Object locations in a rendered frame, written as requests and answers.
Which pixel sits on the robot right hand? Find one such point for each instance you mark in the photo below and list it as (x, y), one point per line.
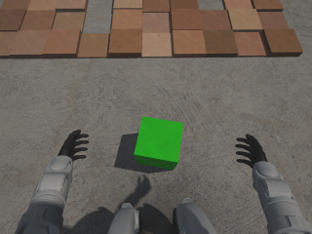
(256, 152)

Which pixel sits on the right robot thigh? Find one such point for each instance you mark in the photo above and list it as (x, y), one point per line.
(193, 220)

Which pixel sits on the carton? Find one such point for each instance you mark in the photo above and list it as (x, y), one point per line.
(158, 143)

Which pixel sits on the robot right forearm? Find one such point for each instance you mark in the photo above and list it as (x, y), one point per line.
(282, 211)

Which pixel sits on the robot left hand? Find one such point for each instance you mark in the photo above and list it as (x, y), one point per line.
(68, 146)

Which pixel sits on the robot left forearm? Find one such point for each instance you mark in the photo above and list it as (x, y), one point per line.
(44, 214)

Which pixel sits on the right robot shin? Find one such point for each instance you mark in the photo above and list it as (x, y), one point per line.
(186, 200)

